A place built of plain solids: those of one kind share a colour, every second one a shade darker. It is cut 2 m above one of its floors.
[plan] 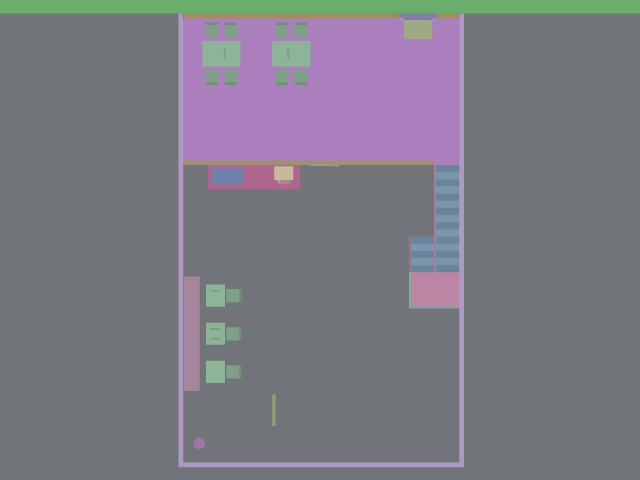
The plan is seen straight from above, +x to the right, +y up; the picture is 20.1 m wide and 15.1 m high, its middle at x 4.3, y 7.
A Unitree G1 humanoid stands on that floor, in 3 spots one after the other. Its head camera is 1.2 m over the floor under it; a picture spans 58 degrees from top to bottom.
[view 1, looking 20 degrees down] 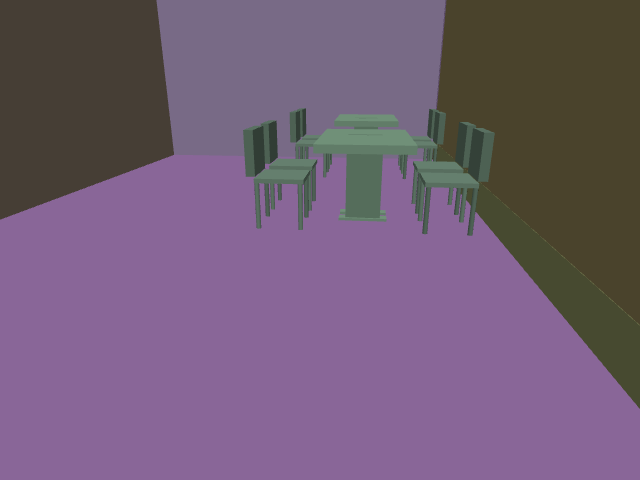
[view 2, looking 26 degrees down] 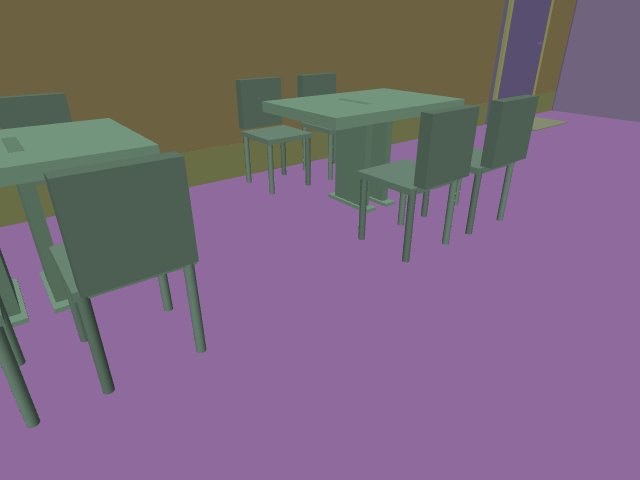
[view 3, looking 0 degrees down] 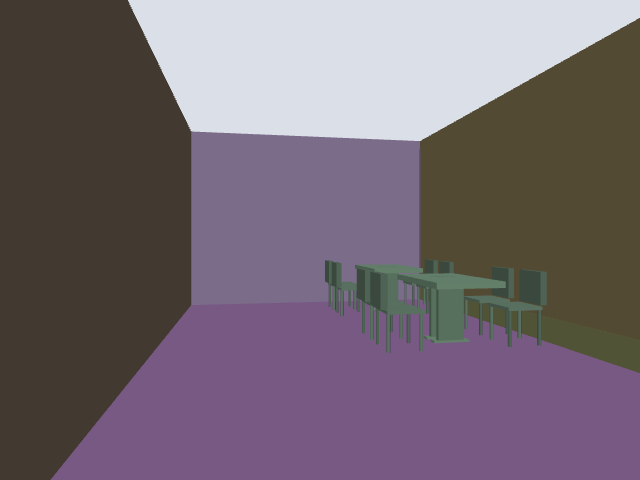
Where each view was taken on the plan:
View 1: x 7.38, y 12.87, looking -174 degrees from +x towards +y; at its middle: upper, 3.51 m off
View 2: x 1.20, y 10.56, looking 52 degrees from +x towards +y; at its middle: upper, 2.74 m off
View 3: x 8.27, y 10.46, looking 170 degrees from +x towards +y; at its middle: wall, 8.40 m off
